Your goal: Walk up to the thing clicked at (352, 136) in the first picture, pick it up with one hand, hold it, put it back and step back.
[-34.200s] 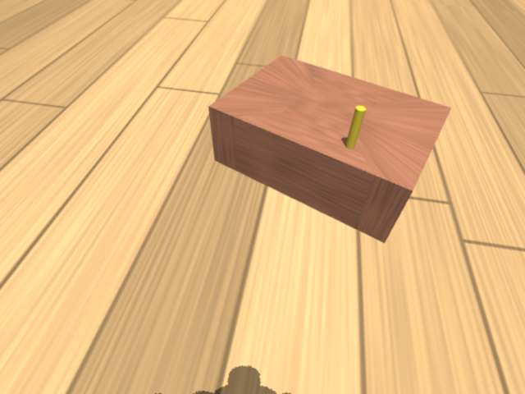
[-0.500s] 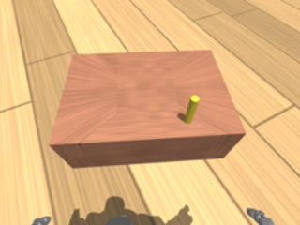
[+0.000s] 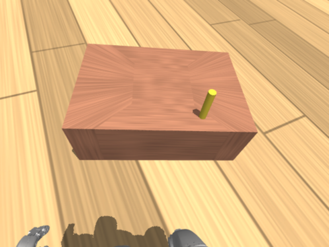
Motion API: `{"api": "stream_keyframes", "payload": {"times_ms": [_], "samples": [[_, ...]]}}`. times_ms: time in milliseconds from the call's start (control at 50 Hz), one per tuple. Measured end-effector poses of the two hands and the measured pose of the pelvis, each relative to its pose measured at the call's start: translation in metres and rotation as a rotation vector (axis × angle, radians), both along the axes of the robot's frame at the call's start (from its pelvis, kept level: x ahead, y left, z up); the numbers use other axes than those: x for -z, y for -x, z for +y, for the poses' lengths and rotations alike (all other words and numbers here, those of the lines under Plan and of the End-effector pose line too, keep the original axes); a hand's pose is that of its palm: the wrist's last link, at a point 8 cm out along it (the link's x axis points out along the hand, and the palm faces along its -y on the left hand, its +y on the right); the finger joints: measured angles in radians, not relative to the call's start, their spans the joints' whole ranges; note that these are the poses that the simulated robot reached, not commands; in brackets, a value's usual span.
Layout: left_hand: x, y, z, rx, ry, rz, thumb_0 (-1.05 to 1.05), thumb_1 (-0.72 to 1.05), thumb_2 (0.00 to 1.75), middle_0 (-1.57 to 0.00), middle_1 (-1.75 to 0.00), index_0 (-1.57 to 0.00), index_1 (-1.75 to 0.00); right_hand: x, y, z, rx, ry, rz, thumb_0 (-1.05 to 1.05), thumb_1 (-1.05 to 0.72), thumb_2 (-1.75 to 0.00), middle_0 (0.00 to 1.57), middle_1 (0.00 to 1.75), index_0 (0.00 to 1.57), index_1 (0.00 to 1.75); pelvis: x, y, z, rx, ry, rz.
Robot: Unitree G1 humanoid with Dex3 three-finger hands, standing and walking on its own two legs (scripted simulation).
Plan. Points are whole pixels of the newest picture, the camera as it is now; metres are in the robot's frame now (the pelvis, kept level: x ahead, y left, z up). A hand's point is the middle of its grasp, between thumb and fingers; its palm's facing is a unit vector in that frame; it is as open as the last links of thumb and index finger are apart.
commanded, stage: step back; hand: right
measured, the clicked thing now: (207, 105) +0.80 -0.24 -0.31
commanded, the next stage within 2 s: stand in 1.80 s
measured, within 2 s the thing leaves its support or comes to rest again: neither
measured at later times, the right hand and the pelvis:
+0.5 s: hand out of the picture -0.10 -0.31 -0.16, palm faces -0.05 +0.91 -0.40, open 7.4 cm; pelvis -0.17 -0.04 -0.01, yaw +1 degrees
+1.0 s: hand out of the picture -0.22 -0.35 -0.15, palm faces +0.00 +0.92 -0.40, open 7.4 cm; pelvis -0.31 -0.07 -0.01, yaw -2 degrees
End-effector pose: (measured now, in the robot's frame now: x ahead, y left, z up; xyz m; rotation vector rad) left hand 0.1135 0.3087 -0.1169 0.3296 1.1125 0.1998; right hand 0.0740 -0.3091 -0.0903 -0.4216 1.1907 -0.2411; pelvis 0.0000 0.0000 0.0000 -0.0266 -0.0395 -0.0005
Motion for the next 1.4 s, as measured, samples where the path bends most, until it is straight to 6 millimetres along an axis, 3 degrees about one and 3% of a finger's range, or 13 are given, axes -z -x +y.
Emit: {"api": "stream_keyframes", "payload": {"times_ms": [180, 240, 340, 460, 560, 680, 780, 880, 980, 1060, 1160, 1260, 1400], "samples": [[0.008, 0.082, -0.011, 0.043, -0.028, 0.102, 0.01, 0.9, 0.9, -0.2, -0.3, -0.21, -0.3, 0.006, 0.038, -0.021, -0.006, -0.003, -0.115, 0.01, -0.9, -0.9, 0.21, 0.3, 0.21, 0.3, 0.01, 0.067, -0.015, 0.067, -0.013, 0.002], [0.007, 0.111, -0.022, 0.052, -0.043, 0.105, 0.01, 0.9, 0.9, -0.2, -0.3, -0.21, -0.3, 0.018, 0.058, -0.036, 0.002, -0.018, -0.132, 0.01, -0.9, -0.9, 0.21, 0.3, 0.21, 0.3, 0.018, 0.092, -0.025, 0.081, -0.006, -0.001], [-0.01, 0.16, -0.036, 0.03, -0.048, 0.107, 0.01, 0.9, 0.9, -0.2, -0.3, -0.21, -0.3, 0.022, 0.101, -0.045, 0.033, -0.042, -0.093, 0.01, -0.9, -0.9, 0.2, 0.3, 0.21, 0.3, 0.008, 0.123, -0.034, 0.063, -0.05, -0.002], [-0.019, 0.18, -0.036, 0.018, -0.077, 0.03, 0.01, 0.9, 0.9, -0.21, -0.3, -0.21, -0.3, 0.027, 0.158, -0.044, 0.008, -0.044, -0.018, 0.01, -0.9, -0.9, 0.2, 0.3, 0.21, 0.3, 0.007, 0.16, -0.037, 0.01, -0.056, 0.008], [-0.006, 0.191, -0.029, 0.014, -0.061, -0.06, 0.01, 0.9, 0.9, -0.2, -0.3, -0.21, -0.3, 0.034, 0.2, -0.035, -0.027, -0.026, 0.033, 0.01, -0.9, -0.9, 0.2, 0.3, 0.21, 0.3, 0.019, 0.199, -0.034, -0.039, -0.061, -0.001], [-0.004, 0.231, -0.039, -0.001, -0.014, -0.034, 0.0, 0.9, 0.9, -0.2, -0.3, -0.21, -0.3, 0.018, 0.237, -0.034, -0.041, -0.025, 0.007, 0.01, -0.9, -0.9, 0.21, 0.3, 0.21, 0.3, 0.009, 0.241, -0.039, -0.028, -0.023, -0.005], [-0.001, 0.28, -0.05, 0.013, -0.005, 0.01, 0.0, 0.9, 0.9, -0.2, -0.3, -0.21, -0.3, 0.009, 0.251, -0.052, -0.041, -0.008, -0.072, 0.01, -0.9, -0.9, 0.21, 0.3, 0.21, 0.3, 0.008, 0.271, -0.051, 0.01, -0.02, 0.009], [0.005, 0.339, -0.065, 0.018, -0.032, 0.088, 0.0, 0.9, 0.9, -0.2, -0.3, -0.21, -0.3, 0.017, 0.27, -0.078, -0.017, -0.014, -0.131, 0.01, -0.9, -0.9, 0.21, 0.3, 0.21, 0.3, 0.016, 0.298, -0.067, 0.046, 0.001, -0.002], [-0.005, 0.385, -0.072, -0.025, -0.039, 0.133, 0.01, 0.9, 0.9, -0.2, -0.3, -0.21, -0.3, 0.022, 0.301, -0.085, 0.014, -0.045, -0.076, 0.01, -0.9, -0.9, 0.2, 0.3, 0.21, 0.3, 0.008, 0.308, -0.072, 0.04, -0.027, -0.003], [-0.009, 0.398, -0.066, -0.057, -0.043, 0.115, 0.01, 0.9, 0.9, -0.21, -0.3, -0.21, -0.3, 0.029, 0.321, -0.081, -0.002, -0.06, 0.005, 0.01, -0.9, -0.9, 0.2, 0.3, 0.21, 0.3, 0.006, 0.311, -0.069, 0.004, -0.029, 0.001], [-0.005, 0.397, -0.05, -0.075, -0.047, 0.108, 0.01, 0.9, 0.9, -0.21, -0.3, -0.21, -0.3, 0.032, 0.329, -0.063, -0.008, -0.076, 0.036, 0.01, -0.9, -0.9, 0.2, 0.3, 0.21, 0.3, 0.008, 0.313, -0.061, -0.018, -0.062, -0.009], [-0.008, 0.379, -0.05, -0.049, -0.048, 0.1, 0.01, 0.9, 0.9, -0.2, -0.3, -0.21, -0.3, 0.027, 0.328, -0.054, 0.0, -0.105, -0.01, 0.01, -0.9, -0.9, 0.21, 0.3, 0.21, 0.3, 0.004, 0.312, -0.063, -0.007, -0.046, -0.007], [-0.014, 0.35, -0.065, -0.031, -0.062, 0.007, 0.01, 0.9, 0.9, -0.2, -0.3, -0.21, -0.3, 0.035, 0.314, -0.067, 0.011, -0.107, 0.0, 0.01, -0.9, -0.9, 0.21, 0.3, 0.21, 0.3, 0.007, 0.302, -0.076, -0.023, -0.017, -0.009]]}}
